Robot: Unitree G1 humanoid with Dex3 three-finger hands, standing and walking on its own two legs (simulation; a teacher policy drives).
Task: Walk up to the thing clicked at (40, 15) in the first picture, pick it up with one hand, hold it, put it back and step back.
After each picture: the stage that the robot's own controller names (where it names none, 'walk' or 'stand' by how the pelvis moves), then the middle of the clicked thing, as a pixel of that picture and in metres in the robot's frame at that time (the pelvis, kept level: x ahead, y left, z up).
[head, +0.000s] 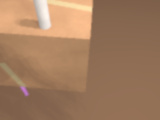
stand; (41, 7) +0.83 +0.26 +0.00
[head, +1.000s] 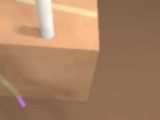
walk; (45, 15) +0.71 +0.20 +0.01
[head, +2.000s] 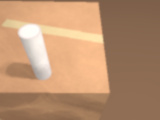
stand; (37, 55) +0.43 +0.20 +0.02
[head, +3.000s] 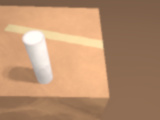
stand; (40, 60) +0.43 +0.19 +0.00
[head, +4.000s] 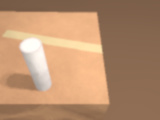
stand; (38, 67) +0.41 +0.19 -0.01
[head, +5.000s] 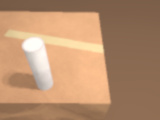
stand; (40, 67) +0.41 +0.19 -0.01
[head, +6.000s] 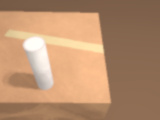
stand; (40, 66) +0.42 +0.19 -0.01
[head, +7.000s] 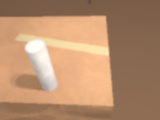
rise first; (43, 68) +0.41 +0.21 +0.00
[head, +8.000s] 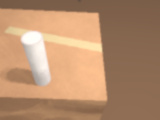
go down; (38, 61) +0.44 +0.19 +0.01
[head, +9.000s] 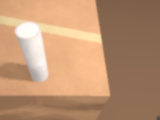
go down; (35, 56) +0.42 +0.18 +0.03
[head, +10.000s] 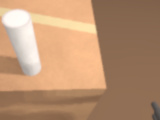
close in; (25, 48) +0.43 +0.19 +0.05
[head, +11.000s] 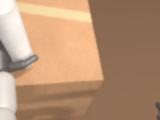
close; (15, 39) +0.44 +0.20 +0.08
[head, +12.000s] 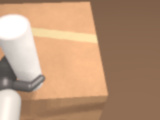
lift; (24, 61) +0.33 +0.17 +0.15
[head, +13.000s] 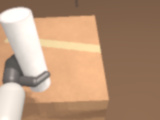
hold; (30, 56) +0.33 +0.16 +0.18
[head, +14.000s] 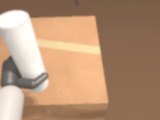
hold; (28, 58) +0.33 +0.17 +0.17
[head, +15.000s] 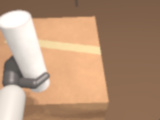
hold; (29, 58) +0.33 +0.17 +0.17
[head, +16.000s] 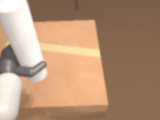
crouch; (26, 46) +0.35 +0.17 +0.20
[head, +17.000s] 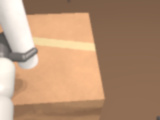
lower; (18, 33) +0.41 +0.20 +0.18
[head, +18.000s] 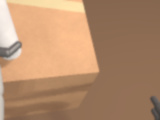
lower; out of the picture +0.47 +0.21 +0.09
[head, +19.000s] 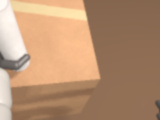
lower; (9, 40) +0.43 +0.20 +0.08
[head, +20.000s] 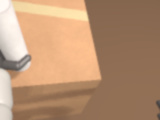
lower; (10, 40) +0.43 +0.20 +0.08
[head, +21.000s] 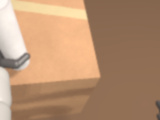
lower; (9, 38) +0.44 +0.20 +0.08
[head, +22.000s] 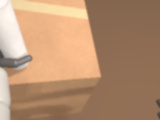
open; (9, 38) +0.44 +0.20 +0.08
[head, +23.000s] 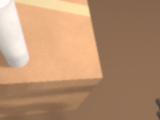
sink last; (9, 36) +0.42 +0.19 +0.08
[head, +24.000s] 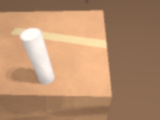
sink last; (40, 59) +0.44 +0.21 +0.04
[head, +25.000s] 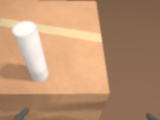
stand; (33, 55) +0.42 +0.20 +0.05
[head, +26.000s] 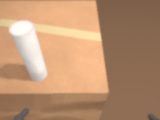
stand; (31, 55) +0.42 +0.21 +0.05
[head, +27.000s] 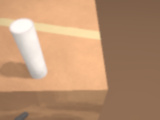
stand; (31, 53) +0.43 +0.21 +0.05
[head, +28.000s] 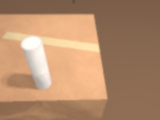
stand; (38, 66) +0.43 +0.20 +0.00
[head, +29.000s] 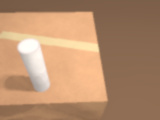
stand; (36, 68) +0.41 +0.20 -0.01
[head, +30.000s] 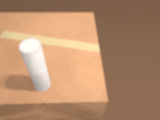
stand; (37, 68) +0.41 +0.20 -0.01
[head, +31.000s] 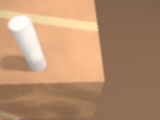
walk; (30, 47) +0.45 +0.22 +0.01
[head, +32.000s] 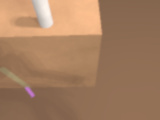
walk; (40, 2) +0.69 +0.25 +0.02
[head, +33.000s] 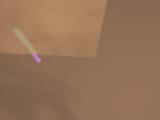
walk; out of the picture +1.00 +0.17 +0.02
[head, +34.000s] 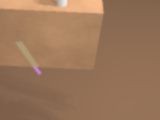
stand; out of the picture +1.03 +0.19 +0.00
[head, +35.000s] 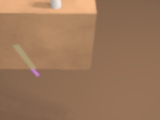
stand; out of the picture +1.05 +0.21 -0.01
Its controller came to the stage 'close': yes
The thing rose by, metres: 0.20
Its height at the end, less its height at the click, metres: +0.00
